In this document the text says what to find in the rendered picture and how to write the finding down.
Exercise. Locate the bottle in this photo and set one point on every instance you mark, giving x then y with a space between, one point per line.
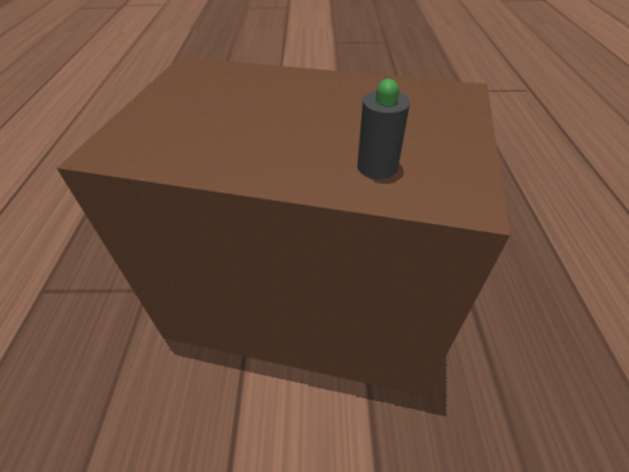
384 118

